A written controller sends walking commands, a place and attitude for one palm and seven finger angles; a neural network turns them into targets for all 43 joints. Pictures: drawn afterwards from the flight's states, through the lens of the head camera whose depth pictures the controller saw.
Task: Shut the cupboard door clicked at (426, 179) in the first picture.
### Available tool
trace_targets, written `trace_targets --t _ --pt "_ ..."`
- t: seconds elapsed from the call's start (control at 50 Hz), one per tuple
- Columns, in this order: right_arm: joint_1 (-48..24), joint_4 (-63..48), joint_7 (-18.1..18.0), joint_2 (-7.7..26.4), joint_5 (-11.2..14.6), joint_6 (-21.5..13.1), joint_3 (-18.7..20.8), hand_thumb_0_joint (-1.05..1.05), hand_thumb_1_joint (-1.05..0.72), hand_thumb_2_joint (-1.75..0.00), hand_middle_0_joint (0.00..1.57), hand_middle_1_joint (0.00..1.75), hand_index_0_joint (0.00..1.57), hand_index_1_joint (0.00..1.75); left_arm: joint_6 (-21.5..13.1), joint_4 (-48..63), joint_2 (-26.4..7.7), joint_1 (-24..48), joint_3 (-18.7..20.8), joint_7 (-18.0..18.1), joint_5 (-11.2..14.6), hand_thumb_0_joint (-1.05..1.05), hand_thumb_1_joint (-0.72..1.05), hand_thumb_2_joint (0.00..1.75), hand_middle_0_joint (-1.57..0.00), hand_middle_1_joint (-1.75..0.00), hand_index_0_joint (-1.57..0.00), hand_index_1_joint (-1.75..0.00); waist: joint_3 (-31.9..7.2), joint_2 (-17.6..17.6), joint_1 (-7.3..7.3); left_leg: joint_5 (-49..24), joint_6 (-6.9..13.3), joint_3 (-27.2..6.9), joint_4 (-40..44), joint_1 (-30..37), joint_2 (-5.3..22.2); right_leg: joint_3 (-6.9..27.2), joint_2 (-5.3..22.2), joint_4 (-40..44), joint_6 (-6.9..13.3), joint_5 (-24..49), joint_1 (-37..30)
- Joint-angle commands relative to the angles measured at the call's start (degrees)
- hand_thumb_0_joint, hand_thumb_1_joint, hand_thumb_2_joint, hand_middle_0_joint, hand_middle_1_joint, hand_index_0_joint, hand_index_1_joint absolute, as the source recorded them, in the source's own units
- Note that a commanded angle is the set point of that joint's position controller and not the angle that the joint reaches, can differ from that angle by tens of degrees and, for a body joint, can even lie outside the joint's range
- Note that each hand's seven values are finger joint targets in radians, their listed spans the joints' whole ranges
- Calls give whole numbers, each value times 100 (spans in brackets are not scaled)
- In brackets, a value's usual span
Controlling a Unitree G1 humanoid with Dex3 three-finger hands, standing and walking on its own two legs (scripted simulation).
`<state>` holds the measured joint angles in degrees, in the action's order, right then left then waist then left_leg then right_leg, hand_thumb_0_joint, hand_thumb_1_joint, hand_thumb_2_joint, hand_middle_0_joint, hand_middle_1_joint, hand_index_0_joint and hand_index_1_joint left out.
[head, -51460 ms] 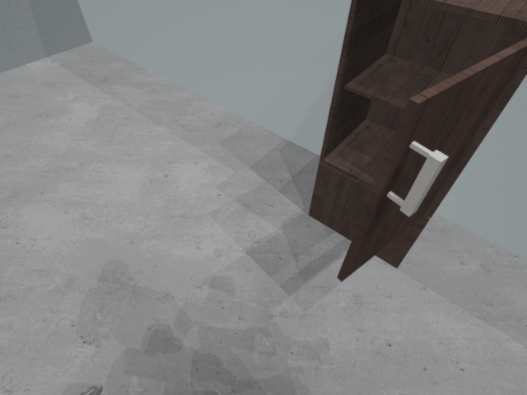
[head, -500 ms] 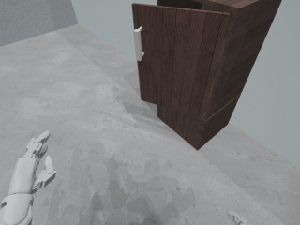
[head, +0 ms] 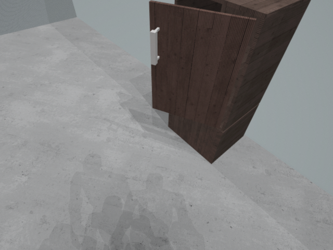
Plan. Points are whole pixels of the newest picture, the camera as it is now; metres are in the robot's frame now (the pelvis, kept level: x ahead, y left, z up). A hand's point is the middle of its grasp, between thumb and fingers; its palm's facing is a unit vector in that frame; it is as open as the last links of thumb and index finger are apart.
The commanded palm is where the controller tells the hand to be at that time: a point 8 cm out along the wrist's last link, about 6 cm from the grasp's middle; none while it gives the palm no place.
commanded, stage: let the arm hang, fingers relaxed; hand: left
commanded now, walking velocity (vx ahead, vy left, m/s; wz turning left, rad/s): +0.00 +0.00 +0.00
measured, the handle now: (155, 46) +0.92 +0.10 +0.03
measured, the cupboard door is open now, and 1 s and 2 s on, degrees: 26 26 26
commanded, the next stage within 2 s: look to check the result in 0.50 s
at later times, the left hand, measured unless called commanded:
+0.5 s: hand out of the picture -0.03 +0.15 -0.18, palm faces +0.02 -0.99 -0.15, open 7.4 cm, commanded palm none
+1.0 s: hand out of the picture -0.01 +0.19 -0.17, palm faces +0.00 -0.98 -0.22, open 7.4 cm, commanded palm none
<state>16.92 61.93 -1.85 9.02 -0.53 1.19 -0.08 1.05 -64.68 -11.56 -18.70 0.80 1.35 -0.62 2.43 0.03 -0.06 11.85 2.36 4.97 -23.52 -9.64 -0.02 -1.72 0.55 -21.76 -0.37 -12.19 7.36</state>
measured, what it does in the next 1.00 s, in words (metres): stands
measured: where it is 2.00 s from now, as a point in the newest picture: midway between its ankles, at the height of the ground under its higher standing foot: outside the picture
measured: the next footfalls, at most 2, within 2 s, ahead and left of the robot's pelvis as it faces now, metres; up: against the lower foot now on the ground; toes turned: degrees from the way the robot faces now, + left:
right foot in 1.96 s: +0.06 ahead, -0.15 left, +0.00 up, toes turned +25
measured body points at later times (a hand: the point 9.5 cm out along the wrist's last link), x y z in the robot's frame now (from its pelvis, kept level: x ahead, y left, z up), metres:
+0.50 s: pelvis -0.01 +0.00 +0.00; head -0.02 +0.00 +0.45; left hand -0.03 +0.21 -0.17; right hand -0.05 -0.21 -0.16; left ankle +0.01 +0.09 -0.74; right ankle +0.00 -0.12 -0.74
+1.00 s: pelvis -0.01 +0.00 +0.00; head -0.01 +0.00 +0.45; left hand -0.01 +0.24 -0.16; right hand -0.02 -0.24 -0.16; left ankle +0.01 +0.09 -0.74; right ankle +0.00 -0.12 -0.74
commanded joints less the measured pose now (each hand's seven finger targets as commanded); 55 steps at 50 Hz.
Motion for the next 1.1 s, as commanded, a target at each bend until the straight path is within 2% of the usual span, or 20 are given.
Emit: trace_targets --t 0.0,0.1,0.36,0.46,0.62,0.78,0.94,1.02,1.08 --pt "332 -66 -42 615 -22 -104 123 0 -90 -90 20 30 20 30 -82 84 -305 -212 12 37 -8 0 90 90 -20 -30 -20 -30 437 -1 -29 570 -13 -759 884 -253 723 448 398 398 237 -87 489" --pt "475 47 -49 539 -20 -130 138 0 -90 -90 20 30 20 30 -96 -13 -208 -351 19 59 -21 0 90 90 -20 -30 -20 -30 307 40 -17 673 20 -800 958 -257 734 452 380 275 224 -14 481" --pt "697 151 -56 326 -16 -143 151 0 -90 -90 20 30 20 30 -129 -54 -54 -448 47 102 -35 0 90 90 -20 -30 -20 -30 485 -120 -44 698 3 -724 895 -355 683 479 376 255 236 -56 694" --pt "689 132 -49 326 -18 -143 170 0 -90 -90 20 30 20 30 -156 -21 -69 -430 61 104 -36 0 90 90 -20 -30 -20 -30 450 -48 -56 582 -1 -677 795 -320 643 526 394 316 254 -73 720" --pt "551 80 -36 496 1 -151 201 0 -90 -90 20 30 20 30 -200 44 -267 -295 81 95 -34 0 90 90 -20 -30 -20 -30 325 -4 -71 278 0 -631 651 -118 648 595 413 402 283 -24 740" --pt "386 65 -19 646 -18 -133 217 0 -90 -90 20 30 20 30 -193 70 -415 -94 91 74 -31 0 90 90 -20 -30 -20 -30 395 31 -87 457 -22 -647 706 -130 664 627 434 493 283 -253 773" --pt "125 23 -7 870 -11 -157 240 0 -90 -90 20 30 20 30 -206 104 -637 116 110 50 -32 0 90 90 -20 -30 -20 -30 283 -18 -79 276 -21 -670 738 5 707 627 471 523 293 -71 670" --pt "4 1 -6 1023 2 -183 242 0 -90 -90 20 30 20 30 -227 127 -765 233 121 41 -28 0 90 90 -20 -30 -20 -30 96 -43 -63 -33 -15 -691 724 121 729 640 472 510 298 170 510" --pt "-90 12 -2 1030 -12 -179 234 0 -90 -90 20 30 20 30 -213 116 -783 340 119 32 -26 0 90 90 -20 -30 -20 -30 171 -80 -68 41 -32 -703 789 89 735 619 491 528 288 136 492"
